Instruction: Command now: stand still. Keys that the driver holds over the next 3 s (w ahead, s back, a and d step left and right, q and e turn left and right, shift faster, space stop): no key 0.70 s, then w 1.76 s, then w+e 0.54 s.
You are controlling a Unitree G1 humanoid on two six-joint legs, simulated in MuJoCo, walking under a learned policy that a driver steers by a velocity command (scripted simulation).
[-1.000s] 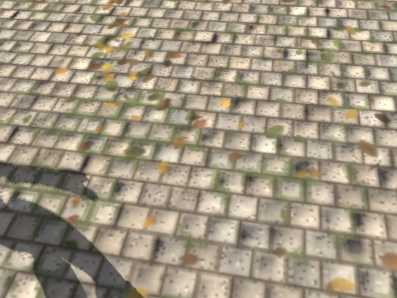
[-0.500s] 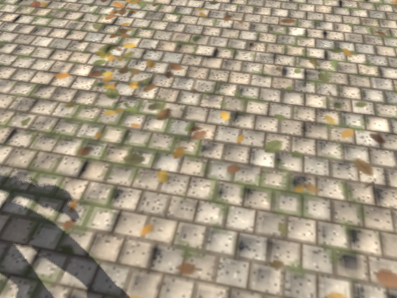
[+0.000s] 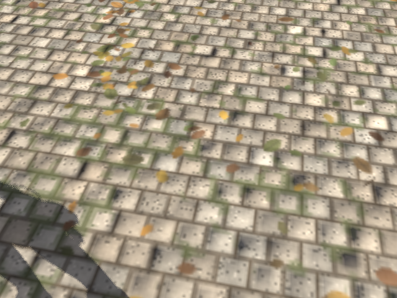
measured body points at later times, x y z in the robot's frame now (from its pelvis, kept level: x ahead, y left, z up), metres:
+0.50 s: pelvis +0.00 -0.01 +0.00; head +0.01 -0.01 +0.45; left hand +0.01 +0.25 -0.15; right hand +0.02 -0.25 -0.15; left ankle -0.02 +0.12 -0.74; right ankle +0.01 -0.15 -0.74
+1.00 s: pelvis +0.05 -0.04 -0.01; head +0.05 -0.05 +0.44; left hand +0.03 +0.21 -0.15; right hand +0.03 -0.29 -0.17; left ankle -0.02 +0.11 -0.71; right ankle +0.01 -0.14 -0.74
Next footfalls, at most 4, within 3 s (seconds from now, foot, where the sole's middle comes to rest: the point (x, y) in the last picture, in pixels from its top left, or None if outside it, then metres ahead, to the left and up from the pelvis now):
1.38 left None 0.42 0.10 -0.77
1.92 right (249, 239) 0.73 -0.14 -0.77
2.46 left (188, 171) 1.05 0.10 -0.77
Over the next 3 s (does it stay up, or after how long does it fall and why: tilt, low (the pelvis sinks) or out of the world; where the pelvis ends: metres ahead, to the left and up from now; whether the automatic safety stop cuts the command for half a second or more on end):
stays up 1.16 -0.03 -0.01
